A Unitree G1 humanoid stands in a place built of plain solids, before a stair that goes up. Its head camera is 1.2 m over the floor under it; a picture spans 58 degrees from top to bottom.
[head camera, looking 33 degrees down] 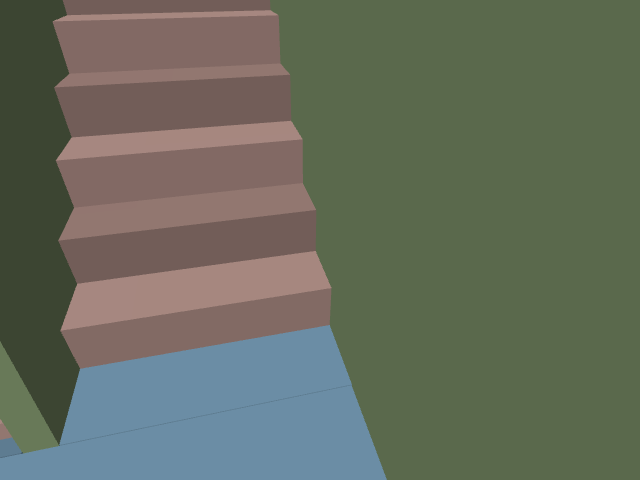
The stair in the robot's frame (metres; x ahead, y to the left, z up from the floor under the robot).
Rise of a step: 0.20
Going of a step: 0.23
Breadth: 0.90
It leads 14 degrees to the left of straight ahead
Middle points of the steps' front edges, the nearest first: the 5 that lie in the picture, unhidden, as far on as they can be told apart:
1.11 0.40 0.20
1.34 0.45 0.40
1.56 0.51 0.60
1.78 0.56 0.79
2.01 0.62 0.99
